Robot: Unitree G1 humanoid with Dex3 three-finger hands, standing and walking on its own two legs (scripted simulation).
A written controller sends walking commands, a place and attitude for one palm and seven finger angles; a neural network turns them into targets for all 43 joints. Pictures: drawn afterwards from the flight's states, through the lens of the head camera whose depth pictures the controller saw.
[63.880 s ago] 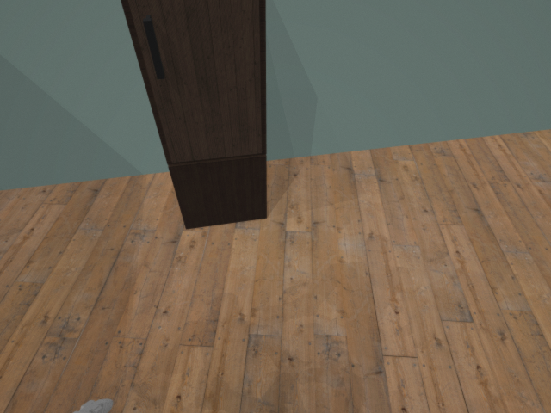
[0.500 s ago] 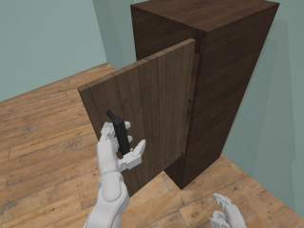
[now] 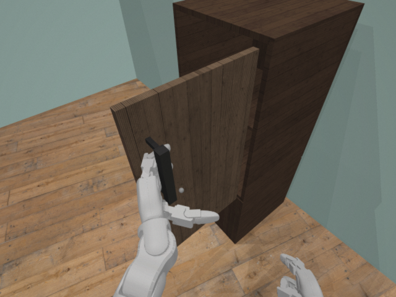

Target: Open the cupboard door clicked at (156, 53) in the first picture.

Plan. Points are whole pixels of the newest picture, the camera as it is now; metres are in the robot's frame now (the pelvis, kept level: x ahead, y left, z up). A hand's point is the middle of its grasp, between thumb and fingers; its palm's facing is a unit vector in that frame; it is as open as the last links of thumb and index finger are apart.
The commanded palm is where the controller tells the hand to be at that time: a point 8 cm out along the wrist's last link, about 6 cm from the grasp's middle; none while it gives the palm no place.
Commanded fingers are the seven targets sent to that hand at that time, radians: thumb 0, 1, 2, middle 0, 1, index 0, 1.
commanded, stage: slide the hand sideways off the handle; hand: left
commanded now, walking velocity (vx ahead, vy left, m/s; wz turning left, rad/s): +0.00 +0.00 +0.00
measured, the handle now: (161, 172) +0.34 +0.10 +0.10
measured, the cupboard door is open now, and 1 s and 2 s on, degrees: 92 94 94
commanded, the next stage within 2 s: draw the hand back to the body in 1.30 s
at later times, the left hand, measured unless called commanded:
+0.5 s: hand (175, 205) +0.26 +0.06 +0.11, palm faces -0.14 -0.99 +0.03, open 16.3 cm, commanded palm +0.23 +0.11 +0.10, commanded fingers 0.00 -0.50 0.30 -0.15 -0.30 -0.15 -0.30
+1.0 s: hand (147, 230) +0.21 +0.10 +0.10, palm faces -0.08 -1.00 -0.03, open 16.3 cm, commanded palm +0.18 +0.16 +0.10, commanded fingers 0.00 -0.50 0.30 -0.15 -0.30 -0.15 -0.30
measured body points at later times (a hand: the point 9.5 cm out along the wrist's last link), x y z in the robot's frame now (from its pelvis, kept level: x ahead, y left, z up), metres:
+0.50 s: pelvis +0.00 +0.02 +0.00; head -0.02 +0.01 +0.45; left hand +0.26 +0.11 +0.11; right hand +0.18 -0.18 -0.08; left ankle +0.02 +0.11 -0.72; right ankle +0.00 -0.05 -0.72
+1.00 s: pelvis +0.02 +0.01 +0.00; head +0.00 -0.01 +0.44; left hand +0.21 +0.16 +0.10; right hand +0.21 -0.19 -0.07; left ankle +0.02 +0.11 -0.72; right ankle +0.00 -0.05 -0.72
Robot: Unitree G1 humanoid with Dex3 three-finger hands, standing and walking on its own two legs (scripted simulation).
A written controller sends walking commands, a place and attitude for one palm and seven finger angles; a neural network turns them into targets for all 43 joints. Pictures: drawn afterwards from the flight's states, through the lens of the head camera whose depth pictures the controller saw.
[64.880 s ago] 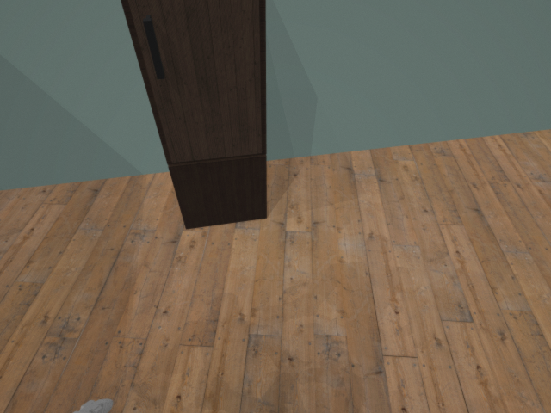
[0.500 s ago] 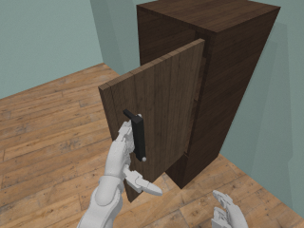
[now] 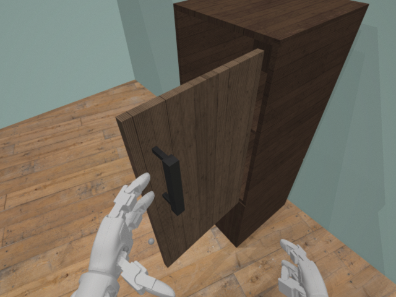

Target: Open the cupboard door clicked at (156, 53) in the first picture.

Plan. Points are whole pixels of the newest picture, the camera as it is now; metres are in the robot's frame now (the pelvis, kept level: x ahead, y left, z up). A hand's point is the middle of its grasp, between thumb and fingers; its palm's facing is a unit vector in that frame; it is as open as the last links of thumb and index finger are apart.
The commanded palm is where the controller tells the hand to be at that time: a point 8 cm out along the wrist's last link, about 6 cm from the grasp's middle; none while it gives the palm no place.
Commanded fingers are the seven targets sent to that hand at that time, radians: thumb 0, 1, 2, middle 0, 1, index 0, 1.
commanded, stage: slide the hand sideways off the handle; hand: left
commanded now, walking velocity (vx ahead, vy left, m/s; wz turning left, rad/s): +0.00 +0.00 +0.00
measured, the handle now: (168, 182) +0.31 +0.09 +0.11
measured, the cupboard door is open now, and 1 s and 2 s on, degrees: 94 94 94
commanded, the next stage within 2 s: draw the hand back to the body in 0.30 s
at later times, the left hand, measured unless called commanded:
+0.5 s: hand (124, 258) +0.16 +0.13 +0.11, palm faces -0.05 -1.00 -0.04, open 16.3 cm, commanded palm +0.13 +0.20 +0.11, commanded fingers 0.00 -0.50 0.30 -0.15 -0.30 -0.15 -0.30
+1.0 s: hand (68, 246) +0.16 +0.21 +0.13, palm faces +0.11 -0.98 -0.19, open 15.7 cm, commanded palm +0.13 +0.26 +0.15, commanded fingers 0.00 -0.12 0.47 -0.16 -0.30 -0.16 -0.30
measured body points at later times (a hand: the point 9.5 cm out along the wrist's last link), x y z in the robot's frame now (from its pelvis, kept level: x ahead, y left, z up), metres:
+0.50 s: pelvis -0.02 +0.00 -0.01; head -0.03 -0.02 +0.44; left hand +0.16 +0.18 +0.11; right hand +0.17 -0.23 -0.07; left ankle +0.00 +0.10 -0.72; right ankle -0.01 -0.06 -0.72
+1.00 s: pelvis -0.01 +0.03 +0.01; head -0.04 +0.02 +0.46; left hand +0.15 +0.26 +0.15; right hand +0.20 -0.18 -0.04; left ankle +0.00 +0.10 -0.72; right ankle -0.01 -0.06 -0.72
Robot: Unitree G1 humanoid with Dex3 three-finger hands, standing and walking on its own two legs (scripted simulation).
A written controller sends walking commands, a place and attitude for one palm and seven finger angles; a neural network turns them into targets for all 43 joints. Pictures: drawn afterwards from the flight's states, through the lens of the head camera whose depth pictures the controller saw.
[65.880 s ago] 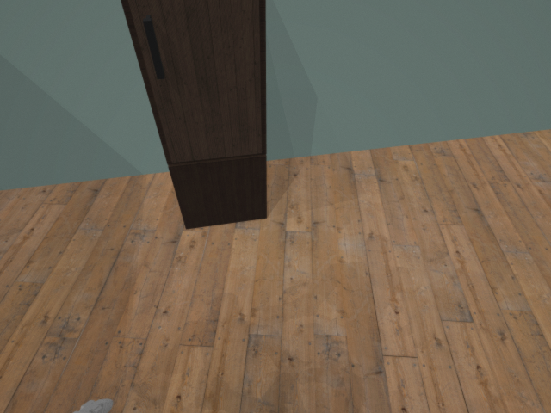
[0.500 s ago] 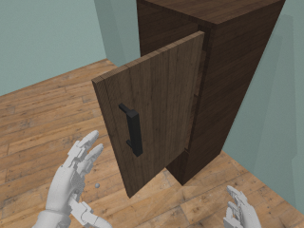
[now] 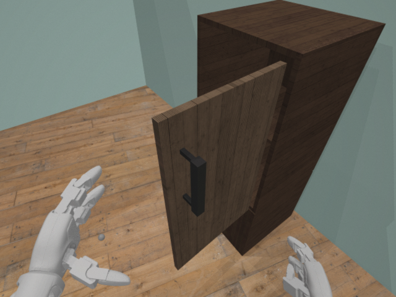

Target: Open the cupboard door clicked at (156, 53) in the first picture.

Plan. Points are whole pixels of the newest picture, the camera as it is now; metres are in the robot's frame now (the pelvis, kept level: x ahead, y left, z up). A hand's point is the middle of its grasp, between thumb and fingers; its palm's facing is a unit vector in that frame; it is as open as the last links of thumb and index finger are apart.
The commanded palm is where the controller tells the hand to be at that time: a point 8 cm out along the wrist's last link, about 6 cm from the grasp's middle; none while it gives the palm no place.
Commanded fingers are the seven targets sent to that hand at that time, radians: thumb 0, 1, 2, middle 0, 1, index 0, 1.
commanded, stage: draw the hand back to the body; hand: left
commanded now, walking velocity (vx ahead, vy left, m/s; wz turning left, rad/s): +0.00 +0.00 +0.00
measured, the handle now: (191, 183) +0.32 +0.05 +0.10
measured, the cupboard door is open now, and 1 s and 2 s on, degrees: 94 94 94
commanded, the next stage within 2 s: step back with the hand held close in 0.98 s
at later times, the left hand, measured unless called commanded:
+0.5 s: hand (64, 205) +0.21 +0.24 +0.15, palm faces +0.36 -0.85 -0.37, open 10.3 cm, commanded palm +0.16 +0.29 +0.17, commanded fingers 0.00 0.76 0.84 -0.19 -0.30 -0.19 -0.30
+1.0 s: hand (67, 204) +0.20 +0.24 +0.16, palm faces +0.41 -0.83 -0.37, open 7.4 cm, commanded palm +0.16 +0.28 +0.18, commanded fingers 0.00 0.90 0.90 -0.20 -0.30 -0.20 -0.30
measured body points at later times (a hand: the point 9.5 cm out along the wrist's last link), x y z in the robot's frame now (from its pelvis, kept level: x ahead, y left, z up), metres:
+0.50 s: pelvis +0.01 +0.01 +0.01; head -0.01 -0.01 +0.46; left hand +0.18 +0.29 +0.17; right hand +0.19 -0.22 -0.07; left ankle +0.00 +0.07 -0.73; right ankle -0.01 -0.09 -0.73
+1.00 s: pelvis +0.01 -0.02 +0.02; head -0.02 -0.03 +0.46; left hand +0.18 +0.28 +0.18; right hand +0.19 -0.24 -0.07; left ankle +0.00 +0.07 -0.73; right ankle -0.01 -0.09 -0.73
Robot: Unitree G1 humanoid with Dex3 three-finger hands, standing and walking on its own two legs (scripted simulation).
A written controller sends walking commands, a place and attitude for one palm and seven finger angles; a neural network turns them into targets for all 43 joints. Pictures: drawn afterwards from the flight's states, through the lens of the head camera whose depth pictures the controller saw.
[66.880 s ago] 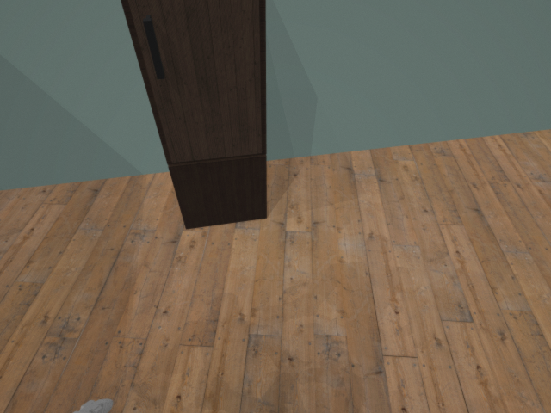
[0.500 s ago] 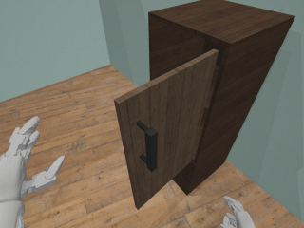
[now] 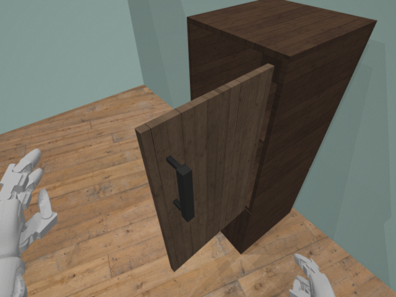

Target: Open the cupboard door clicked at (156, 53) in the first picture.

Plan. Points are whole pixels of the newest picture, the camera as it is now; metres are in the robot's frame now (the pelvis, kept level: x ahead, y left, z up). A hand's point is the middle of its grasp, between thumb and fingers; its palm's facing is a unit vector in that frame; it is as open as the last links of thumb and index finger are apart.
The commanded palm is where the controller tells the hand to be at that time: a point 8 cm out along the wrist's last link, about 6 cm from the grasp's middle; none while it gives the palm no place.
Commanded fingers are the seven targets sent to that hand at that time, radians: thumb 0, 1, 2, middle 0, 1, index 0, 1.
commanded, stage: step back with the hand held close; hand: left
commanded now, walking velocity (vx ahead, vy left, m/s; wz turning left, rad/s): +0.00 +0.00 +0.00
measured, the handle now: (180, 189) +0.30 +0.08 +0.08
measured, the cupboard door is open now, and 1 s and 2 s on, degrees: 94 94 94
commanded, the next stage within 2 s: stop stepping back and stand still in 1.12 s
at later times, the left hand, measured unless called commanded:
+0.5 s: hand (50, 225) +0.18 +0.26 +0.14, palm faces +0.32 -0.82 -0.48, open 7.4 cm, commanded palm +0.12 +0.31 +0.17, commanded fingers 0.00 0.90 0.90 -0.20 -0.30 -0.20 -0.30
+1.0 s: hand out of the picture +0.10 +0.30 +0.15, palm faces +0.40 -0.80 -0.46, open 7.4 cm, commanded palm +0.04 +0.34 +0.17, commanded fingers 0.00 0.90 0.90 -0.20 -0.30 -0.20 -0.30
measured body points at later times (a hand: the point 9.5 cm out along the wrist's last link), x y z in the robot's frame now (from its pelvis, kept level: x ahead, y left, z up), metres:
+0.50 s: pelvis -0.03 +0.01 -0.01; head -0.02 +0.01 +0.44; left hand +0.15 +0.30 +0.17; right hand +0.13 -0.24 -0.09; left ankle -0.01 +0.09 -0.74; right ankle -0.02 -0.07 -0.74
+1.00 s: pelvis -0.11 +0.04 -0.01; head -0.07 +0.06 +0.43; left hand +0.07 +0.34 +0.17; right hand +0.06 -0.17 -0.10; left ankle -0.01 +0.09 -0.74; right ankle -0.23 -0.08 -0.74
